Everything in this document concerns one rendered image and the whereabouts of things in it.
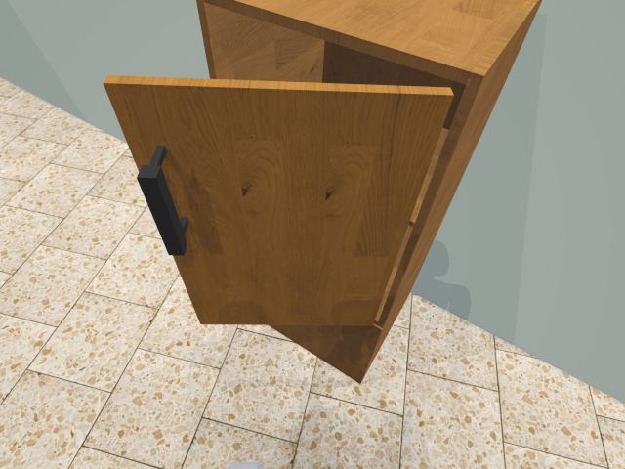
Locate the handle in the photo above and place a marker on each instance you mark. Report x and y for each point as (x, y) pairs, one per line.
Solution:
(159, 200)

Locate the cupboard door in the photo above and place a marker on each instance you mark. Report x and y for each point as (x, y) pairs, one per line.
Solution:
(298, 194)

